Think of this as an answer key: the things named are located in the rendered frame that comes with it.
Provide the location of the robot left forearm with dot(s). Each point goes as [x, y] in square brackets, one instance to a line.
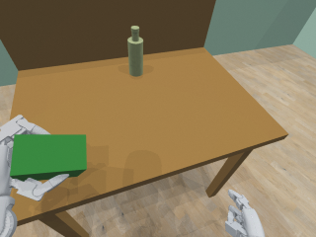
[8, 219]

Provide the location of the left robot hand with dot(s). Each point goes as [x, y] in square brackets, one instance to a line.
[30, 188]

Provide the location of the right robot hand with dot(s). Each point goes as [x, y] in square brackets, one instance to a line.
[248, 223]

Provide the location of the table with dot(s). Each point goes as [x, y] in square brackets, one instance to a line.
[185, 110]

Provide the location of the sponge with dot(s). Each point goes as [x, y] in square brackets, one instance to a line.
[44, 156]

